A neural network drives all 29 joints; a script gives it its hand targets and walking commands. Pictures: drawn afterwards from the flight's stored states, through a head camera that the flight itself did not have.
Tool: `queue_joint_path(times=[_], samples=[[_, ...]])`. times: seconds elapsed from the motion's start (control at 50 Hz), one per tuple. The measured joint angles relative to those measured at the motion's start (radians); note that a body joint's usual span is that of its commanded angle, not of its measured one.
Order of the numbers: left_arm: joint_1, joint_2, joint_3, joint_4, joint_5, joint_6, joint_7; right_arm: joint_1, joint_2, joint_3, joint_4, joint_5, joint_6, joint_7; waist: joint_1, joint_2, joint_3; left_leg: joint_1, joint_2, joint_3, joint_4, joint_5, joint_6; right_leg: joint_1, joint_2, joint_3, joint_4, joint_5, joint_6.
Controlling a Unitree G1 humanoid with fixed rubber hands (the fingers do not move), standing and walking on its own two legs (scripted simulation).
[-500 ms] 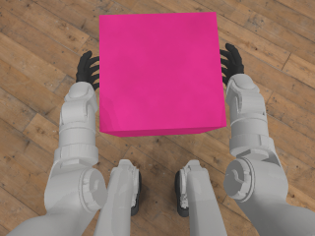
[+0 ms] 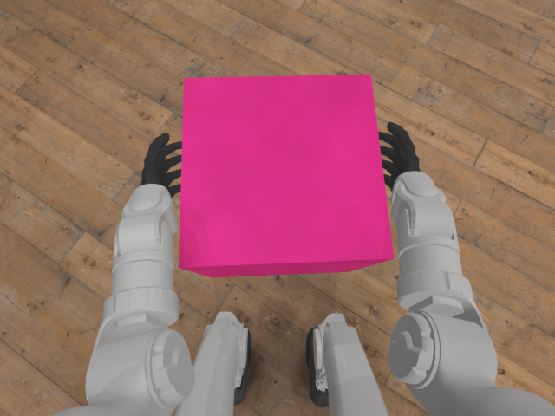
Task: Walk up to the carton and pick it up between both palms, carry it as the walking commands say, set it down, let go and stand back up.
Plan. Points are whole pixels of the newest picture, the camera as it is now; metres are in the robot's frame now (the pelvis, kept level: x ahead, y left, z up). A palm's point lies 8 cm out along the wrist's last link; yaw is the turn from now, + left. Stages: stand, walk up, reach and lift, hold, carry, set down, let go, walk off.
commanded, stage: reach and lift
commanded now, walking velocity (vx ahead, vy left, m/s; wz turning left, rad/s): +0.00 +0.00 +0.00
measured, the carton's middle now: (279, 190) +0.45 +0.01 -0.12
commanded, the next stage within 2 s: none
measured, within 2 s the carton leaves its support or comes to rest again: neither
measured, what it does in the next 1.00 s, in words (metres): rises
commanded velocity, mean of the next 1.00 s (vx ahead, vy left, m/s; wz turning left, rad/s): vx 0.00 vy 0.00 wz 0.00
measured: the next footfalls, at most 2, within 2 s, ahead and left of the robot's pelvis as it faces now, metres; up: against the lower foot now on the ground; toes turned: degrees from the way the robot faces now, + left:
none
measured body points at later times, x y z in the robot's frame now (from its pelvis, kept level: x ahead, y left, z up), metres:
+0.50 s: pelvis +0.02 +0.00 +0.07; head +0.18 -0.01 +0.49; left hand +0.41 +0.18 +0.02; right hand +0.44 -0.17 +0.02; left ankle +0.08 +0.12 -0.59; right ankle +0.08 -0.11 -0.59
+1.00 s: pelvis +0.04 +0.00 +0.12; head +0.14 -0.01 +0.56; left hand +0.39 +0.19 +0.10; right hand +0.41 -0.17 +0.09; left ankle +0.08 +0.12 -0.59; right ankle +0.08 -0.11 -0.59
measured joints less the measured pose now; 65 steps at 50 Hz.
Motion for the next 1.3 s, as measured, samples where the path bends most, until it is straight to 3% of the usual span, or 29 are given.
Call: queue_joint_path(times=[1.0, 1.3], samples=[[0.318, -0.095, -0.032, -0.14, 0.088, 0.019, -0.062, 0.332, 0.111, 0.031, -0.142, -0.057, 0.018, 0.034, 0.008, 0.009, 0.12, 0.801, 0.007, -0.008, -0.635, 0.181, 0.004, 0.803, -0.003, 0.006, -0.639, 0.183, -0.003], [0.417, -0.1, -0.083, -0.181, 0.081, 0.065, -0.06, 0.443, 0.123, 0.073, -0.202, -0.04, 0.069, 0.027, 0.007, 0.006, 0.146, 1.078, 0.013, -0.011, -0.82, 0.233, 0.002, 1.082, -0.001, 0.007, -0.827, 0.236, -0.007]])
